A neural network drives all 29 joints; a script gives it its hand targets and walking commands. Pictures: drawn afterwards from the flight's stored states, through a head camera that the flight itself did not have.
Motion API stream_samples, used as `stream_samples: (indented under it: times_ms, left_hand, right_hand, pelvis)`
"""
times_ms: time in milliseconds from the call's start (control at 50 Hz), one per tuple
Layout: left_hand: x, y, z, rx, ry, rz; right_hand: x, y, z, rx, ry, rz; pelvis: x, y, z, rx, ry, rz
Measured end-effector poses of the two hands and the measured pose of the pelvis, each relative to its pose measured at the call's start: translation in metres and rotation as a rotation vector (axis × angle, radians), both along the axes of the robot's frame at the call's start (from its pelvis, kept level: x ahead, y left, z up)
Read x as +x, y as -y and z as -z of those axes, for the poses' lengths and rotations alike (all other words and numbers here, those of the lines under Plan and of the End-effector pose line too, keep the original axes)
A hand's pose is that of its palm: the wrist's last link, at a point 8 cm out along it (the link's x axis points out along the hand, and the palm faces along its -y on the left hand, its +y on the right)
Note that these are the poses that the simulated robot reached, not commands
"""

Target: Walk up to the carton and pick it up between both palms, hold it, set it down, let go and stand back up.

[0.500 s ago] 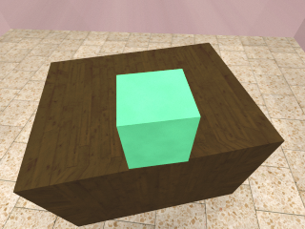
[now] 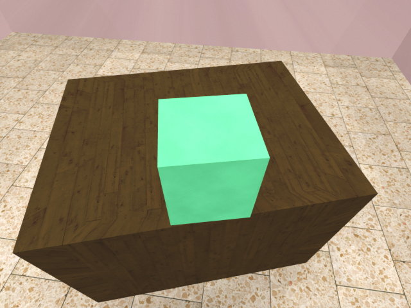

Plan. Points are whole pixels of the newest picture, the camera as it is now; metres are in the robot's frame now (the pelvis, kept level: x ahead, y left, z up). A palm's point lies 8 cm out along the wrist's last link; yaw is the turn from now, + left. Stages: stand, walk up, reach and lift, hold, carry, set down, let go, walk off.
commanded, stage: stand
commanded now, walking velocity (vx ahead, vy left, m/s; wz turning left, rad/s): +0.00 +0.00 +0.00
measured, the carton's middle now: (207, 161) +0.43 -0.01 -0.01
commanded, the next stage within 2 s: reach and lift in 0.02 s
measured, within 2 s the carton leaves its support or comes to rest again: neither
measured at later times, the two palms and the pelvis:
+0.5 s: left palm out of the picture +0.09 +0.19 -0.12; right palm out of the picture +0.09 -0.19 -0.13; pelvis -0.05 +0.00 -0.01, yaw +0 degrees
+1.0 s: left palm out of the picture +0.11 +0.21 -0.10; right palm out of the picture +0.10 -0.19 -0.10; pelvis -0.05 +0.01 -0.01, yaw -1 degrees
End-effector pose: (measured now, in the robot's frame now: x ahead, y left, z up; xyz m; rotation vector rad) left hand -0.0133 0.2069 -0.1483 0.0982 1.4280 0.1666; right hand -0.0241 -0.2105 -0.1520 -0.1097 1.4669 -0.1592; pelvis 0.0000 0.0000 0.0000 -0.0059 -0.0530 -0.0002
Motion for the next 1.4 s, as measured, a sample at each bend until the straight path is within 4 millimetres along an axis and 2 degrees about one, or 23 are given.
stream_samples:
  times_ms: [40, 80, 100, 160, 220, 260, 280, 320, 380, 440, 500, 580, 640, 720, 860, 1100, 1400]
  left_hand:
    - [0.000, 0.000, 0.003, -0.007, -0.027, -0.004]
    - [0.011, -0.009, 0.011, 0.006, -0.094, 0.009]
    - [0.024, -0.016, 0.015, 0.022, -0.103, 0.011]
    - [0.084, -0.031, 0.017, 0.034, -0.054, -0.019]
    - [0.148, -0.034, 0.005, -0.006, 0.060, -0.013]
    - [0.178, -0.028, -0.013, -0.017, 0.163, 0.061]
    - [0.186, -0.024, -0.024, -0.012, 0.204, 0.103]
    - [0.187, -0.012, -0.044, -0.001, 0.248, 0.165]
    - [0.167, 0.007, -0.055, -0.026, 0.272, 0.181]
    - [0.135, 0.016, -0.042, -0.052, 0.231, 0.131]
    - [0.104, 0.016, -0.023, -0.038, 0.167, 0.074]
    - [0.086, 0.007, -0.012, 0.003, 0.149, 0.042]
    - [0.090, -0.002, -0.014, 0.026, 0.185, 0.039]
    - [0.105, -0.010, -0.027, 0.034, 0.262, 0.056]
    - [0.121, -0.008, -0.047, 0.022, 0.370, 0.074]
    - [0.121, 0.000, -0.050, 0.014, 0.481, 0.058]
    - [0.150, 0.008, -0.061, -0.006, 0.655, 0.057]
  right_hand:
    - [0.002, -0.002, 0.002, 0.008, -0.002, -0.006]
    - [0.025, 0.002, 0.006, 0.025, 0.017, -0.008]
    - [0.042, 0.005, 0.008, 0.026, 0.045, -0.010]
    - [0.105, 0.013, 0.010, 0.011, 0.134, -0.018]
    - [0.166, 0.008, 0.001, 0.004, 0.246, 0.002]
    - [0.191, -0.003, -0.015, 0.018, 0.338, 0.018]
    - [0.195, -0.009, -0.024, 0.026, 0.376, 0.024]
    - [0.192, -0.018, -0.037, 0.039, 0.427, 0.029]
    - [0.169, -0.023, -0.042, 0.046, 0.471, 0.009]
    - [0.137, -0.022, -0.032, 0.046, 0.442, -0.045]
    - [0.110, -0.019, -0.022, 0.041, 0.391, -0.071]
    - [0.097, -0.013, -0.019, 0.021, 0.385, -0.056]
    - [0.100, -0.011, -0.023, 0.015, 0.408, -0.053]
    - [0.110, -0.010, -0.032, 0.015, 0.469, -0.057]
    - [0.120, -0.012, -0.045, 0.026, 0.559, -0.060]
    - [0.124, -0.019, -0.055, 0.032, 0.649, -0.073]
    - [0.150, -0.012, -0.067, 0.035, 0.767, -0.069]
  pelvis:
    - [-0.001, 0.000, 0.002, 0.005, -0.027, -0.004]
    - [-0.008, 0.002, 0.009, 0.022, -0.088, -0.015]
    - [-0.012, 0.003, 0.012, 0.030, -0.113, -0.020]
    - [-0.028, 0.002, 0.026, 0.041, -0.197, -0.036]
    - [-0.046, 0.000, 0.038, 0.035, -0.260, -0.038]
    - [-0.055, -0.002, 0.038, 0.027, -0.249, -0.028]
    - [-0.058, -0.002, 0.034, 0.024, -0.224, -0.021]
    - [-0.061, -0.003, 0.022, 0.013, -0.161, -0.009]
    - [-0.059, -0.003, 0.009, 0.006, -0.091, -0.005]
    - [-0.055, -0.002, 0.005, 0.012, -0.050, -0.005]
    - [-0.054, 0.000, 0.007, 0.020, -0.035, -0.004]
    - [-0.055, 0.003, 0.012, 0.030, -0.036, 0.001]
    - [-0.056, 0.003, 0.014, 0.034, -0.039, 0.003]
    - [-0.056, 0.001, 0.013, 0.032, -0.039, 0.006]
    - [-0.053, -0.004, 0.007, 0.026, -0.022, 0.015]
    - [-0.045, -0.009, 0.007, 0.025, -0.004, 0.018]
    - [-0.029, -0.014, 0.007, 0.021, -0.036, 0.010]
